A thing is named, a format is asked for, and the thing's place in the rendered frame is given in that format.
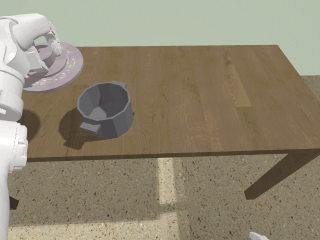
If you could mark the robot left forearm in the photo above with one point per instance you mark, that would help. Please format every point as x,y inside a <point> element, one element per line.
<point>15,39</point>

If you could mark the lid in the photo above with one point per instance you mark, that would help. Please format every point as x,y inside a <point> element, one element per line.
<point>63,71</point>

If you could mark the knob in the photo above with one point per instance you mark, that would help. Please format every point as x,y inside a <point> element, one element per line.
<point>46,54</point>

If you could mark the robot left hand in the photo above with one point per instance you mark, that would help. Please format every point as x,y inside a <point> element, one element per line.
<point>40,26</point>

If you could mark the robot left upper arm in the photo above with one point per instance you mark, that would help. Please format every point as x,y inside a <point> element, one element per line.
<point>13,157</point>

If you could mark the pot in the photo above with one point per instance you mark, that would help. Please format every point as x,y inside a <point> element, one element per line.
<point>105,109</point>

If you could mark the table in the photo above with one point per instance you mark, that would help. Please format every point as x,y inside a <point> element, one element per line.
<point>187,101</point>

